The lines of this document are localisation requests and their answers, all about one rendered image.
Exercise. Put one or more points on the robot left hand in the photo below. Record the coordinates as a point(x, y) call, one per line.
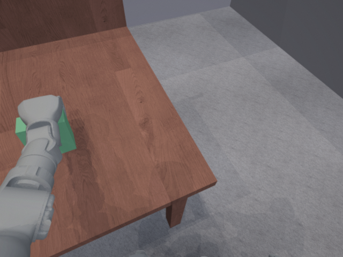
point(48, 106)

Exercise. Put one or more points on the robot left shin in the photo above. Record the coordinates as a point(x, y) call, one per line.
point(141, 252)

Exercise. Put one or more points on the left robot upper arm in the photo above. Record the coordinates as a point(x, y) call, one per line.
point(25, 216)

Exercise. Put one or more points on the table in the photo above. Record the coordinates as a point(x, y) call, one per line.
point(134, 155)

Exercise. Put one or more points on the left robot forearm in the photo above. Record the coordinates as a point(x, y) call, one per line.
point(38, 162)

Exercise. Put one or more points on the sponge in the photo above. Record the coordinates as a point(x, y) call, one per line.
point(66, 133)

